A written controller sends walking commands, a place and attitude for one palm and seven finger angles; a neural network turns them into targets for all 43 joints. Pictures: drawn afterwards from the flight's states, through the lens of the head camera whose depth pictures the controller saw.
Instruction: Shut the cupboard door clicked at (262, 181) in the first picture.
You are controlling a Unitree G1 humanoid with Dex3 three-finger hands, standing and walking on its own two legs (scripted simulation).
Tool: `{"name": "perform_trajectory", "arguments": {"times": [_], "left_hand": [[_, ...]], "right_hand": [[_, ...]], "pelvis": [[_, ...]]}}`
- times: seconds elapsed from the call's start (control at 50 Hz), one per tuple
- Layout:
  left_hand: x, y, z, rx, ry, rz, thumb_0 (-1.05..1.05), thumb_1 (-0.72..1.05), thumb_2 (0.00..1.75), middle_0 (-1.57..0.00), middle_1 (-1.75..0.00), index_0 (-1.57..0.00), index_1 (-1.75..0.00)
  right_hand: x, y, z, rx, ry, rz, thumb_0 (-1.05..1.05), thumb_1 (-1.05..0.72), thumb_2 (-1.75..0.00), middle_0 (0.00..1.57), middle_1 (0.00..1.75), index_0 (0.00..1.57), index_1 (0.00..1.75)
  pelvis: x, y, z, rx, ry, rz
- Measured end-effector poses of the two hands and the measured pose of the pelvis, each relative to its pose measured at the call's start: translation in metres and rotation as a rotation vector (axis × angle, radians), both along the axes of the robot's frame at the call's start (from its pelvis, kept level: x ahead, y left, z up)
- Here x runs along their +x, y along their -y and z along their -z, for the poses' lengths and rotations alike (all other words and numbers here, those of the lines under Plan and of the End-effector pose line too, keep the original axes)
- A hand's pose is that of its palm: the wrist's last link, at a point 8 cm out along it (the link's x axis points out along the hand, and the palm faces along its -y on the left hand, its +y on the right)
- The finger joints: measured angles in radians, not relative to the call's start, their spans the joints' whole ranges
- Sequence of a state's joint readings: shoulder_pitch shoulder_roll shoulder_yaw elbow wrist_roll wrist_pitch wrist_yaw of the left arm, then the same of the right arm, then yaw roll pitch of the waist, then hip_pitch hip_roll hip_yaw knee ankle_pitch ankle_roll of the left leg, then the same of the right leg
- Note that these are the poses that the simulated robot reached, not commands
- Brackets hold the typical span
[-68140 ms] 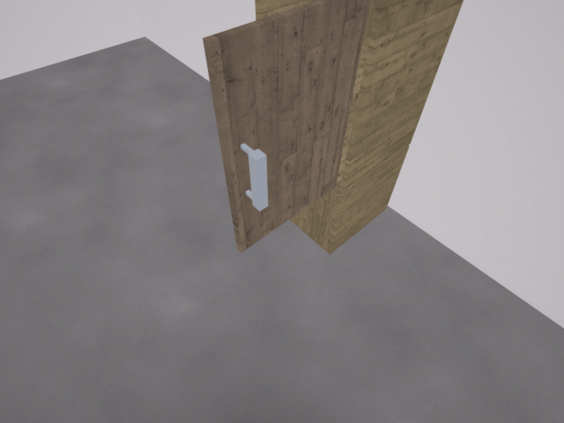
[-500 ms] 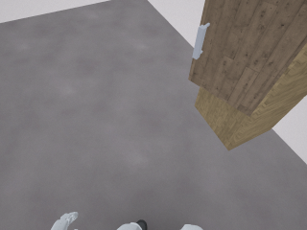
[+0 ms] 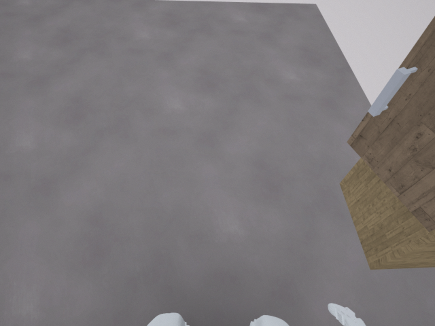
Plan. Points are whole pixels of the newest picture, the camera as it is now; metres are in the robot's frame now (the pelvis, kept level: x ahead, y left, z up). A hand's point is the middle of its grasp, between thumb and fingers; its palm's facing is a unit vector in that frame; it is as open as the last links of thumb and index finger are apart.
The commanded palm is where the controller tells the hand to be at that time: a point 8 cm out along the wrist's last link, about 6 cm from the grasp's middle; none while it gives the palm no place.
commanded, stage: walk to a spot facing it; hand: left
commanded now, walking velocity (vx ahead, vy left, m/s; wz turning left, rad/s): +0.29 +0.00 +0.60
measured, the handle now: (392, 91) +0.76 -0.47 -0.03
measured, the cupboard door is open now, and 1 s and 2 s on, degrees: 21 21 21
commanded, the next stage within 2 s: turn to face it in 0.70 s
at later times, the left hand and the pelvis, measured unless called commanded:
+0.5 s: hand out of the picture +0.04 +0.14 -0.14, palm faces +0.39 -0.89 -0.23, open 7.4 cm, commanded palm none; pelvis +0.11 -0.03 +0.02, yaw +21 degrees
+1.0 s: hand (107, 259) +0.24 +0.26 -0.14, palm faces +0.50 -0.82 -0.27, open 7.4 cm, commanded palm none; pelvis +0.25 +0.03 +0.01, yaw +29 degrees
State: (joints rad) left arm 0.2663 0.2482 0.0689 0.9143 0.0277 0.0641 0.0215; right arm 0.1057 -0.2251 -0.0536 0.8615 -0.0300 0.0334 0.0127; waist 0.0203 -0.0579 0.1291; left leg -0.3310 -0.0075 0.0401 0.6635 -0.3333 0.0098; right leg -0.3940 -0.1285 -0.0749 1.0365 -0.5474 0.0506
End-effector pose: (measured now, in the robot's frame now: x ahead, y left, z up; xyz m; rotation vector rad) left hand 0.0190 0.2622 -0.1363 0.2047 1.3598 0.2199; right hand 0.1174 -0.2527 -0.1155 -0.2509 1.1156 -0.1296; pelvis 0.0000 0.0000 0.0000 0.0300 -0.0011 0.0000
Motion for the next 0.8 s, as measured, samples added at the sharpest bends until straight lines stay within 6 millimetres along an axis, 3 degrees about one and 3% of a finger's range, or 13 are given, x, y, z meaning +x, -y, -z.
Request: {"name": "perform_trajectory", "arguments": {"times": [0.1, 0.2, 0.28, 0.36, 0.44, 0.58, 0.64, 0.68, 0.72, 0.8], "left_hand": [[0.018, 0.002, -0.017, 0.006, 0.076, -0.033, 0.01, 0.91, 0.9, -0.2, -0.3, -0.2, -0.29], [0.042, 0.014, -0.03, 0.045, 0.178, -0.044, 0.01, 0.91, 0.9, -0.2, -0.3, -0.2, -0.29], [0.037, 0.03, -0.035, 0.07, 0.205, -0.121, 0.0, 0.91, 0.9, -0.2, -0.3, -0.2, -0.29], [0.022, 0.052, -0.04, 0.04, 0.125, -0.202, 0.0, 0.91, 0.9, -0.2, -0.3, -0.2, -0.29], [0.007, 0.072, -0.038, -0.009, 0.058, -0.292, 0.0, 0.91, 0.9, -0.2, -0.3, -0.2, -0.29], [-0.025, 0.094, -0.021, -0.094, -0.076, -0.478, 0.0, 0.91, 0.9, -0.2, -0.3, -0.2, -0.3], [-0.033, 0.087, -0.005, -0.131, -0.139, -0.524, 0.0, 0.9, 0.9, -0.2, -0.3, -0.2, -0.3], [-0.028, 0.072, 0.006, -0.135, -0.161, -0.525, 0.01, 0.9, 0.9, -0.2, -0.3, -0.2, -0.3], [-0.008, 0.05, 0.01, -0.104, -0.125, -0.529, 0.01, 0.91, 0.9, -0.2, -0.3, -0.2, -0.3], [0.056, 0.004, -0.001, -0.027, 0.049, -0.529, 0.01, 0.91, 0.9, -0.2, -0.3, -0.2, -0.29]], "right_hand": [[0.004, -0.002, -0.001, 0.017, -0.032, -0.049, 0.0, -0.91, -0.9, 0.2, 0.3, 0.2, 0.3], [0.011, 0.015, 0.016, 0.046, -0.091, -0.073, 0.01, -0.9, -0.9, 0.2, 0.3, 0.2, 0.3], [0.032, 0.026, 0.02, 0.044, -0.142, -0.115, 0.01, -0.91, -0.9, 0.2, 0.3, 0.2, 0.3], [0.071, 0.021, 0.006, 0.062, -0.129, -0.159, 0.01, -0.91, -0.9, 0.2, 0.3, 0.19, 0.3], [0.12, 0.001, -0.002, 0.075, -0.114, -0.243, 0.01, -0.91, -0.9, 0.19, 0.3, 0.19, 0.3], [0.222, -0.075, -0.002, 0.08, -0.057, -0.452, 0.01, -0.91, -0.9, 0.19, 0.3, 0.19, 0.3], [0.264, -0.11, 0.003, 0.079, 0.046, -0.508, 0.01, -0.91, -0.9, 0.19, 0.3, 0.19, 0.3], [0.28, -0.123, 0.005, 0.071, 0.095, -0.512, 0.01, -0.91, -0.9, 0.2, 0.3, 0.19, 0.3], [0.285, -0.127, 0.003, 0.052, 0.09, -0.526, 0.0, -0.91, -0.9, 0.2, 0.3, 0.2, 0.3], [0.283, -0.123, 0.001, 0.015, 0.007, -0.539, 0.0, -0.91, -0.9, 0.2, 0.3, 0.2, 0.3]], "pelvis": [[0.009, 0.008, -0.009, -0.017, -0.003, -0.057], [0.03, 0.029, -0.004, -0.014, -0.008, -0.123], [0.049, 0.039, -0.006, -0.01, -0.001, -0.194], [0.073, 0.04, -0.02, 0.003, -0.007, -0.254], [0.095, 0.036, -0.026, 0.012, -0.009, -0.325], [0.133, 0.011, -0.017, 0.004, 0.003, -0.427], [0.152, -0.013, 0.001, -0.022, 0.01, -0.438], [0.159, -0.021, 0.009, -0.021, 0.02, -0.454], [0.167, -0.024, 0.008, -0.01, 0.025, -0.472], [0.184, -0.029, -0.002, -0.016, 0.02, -0.524]]}}
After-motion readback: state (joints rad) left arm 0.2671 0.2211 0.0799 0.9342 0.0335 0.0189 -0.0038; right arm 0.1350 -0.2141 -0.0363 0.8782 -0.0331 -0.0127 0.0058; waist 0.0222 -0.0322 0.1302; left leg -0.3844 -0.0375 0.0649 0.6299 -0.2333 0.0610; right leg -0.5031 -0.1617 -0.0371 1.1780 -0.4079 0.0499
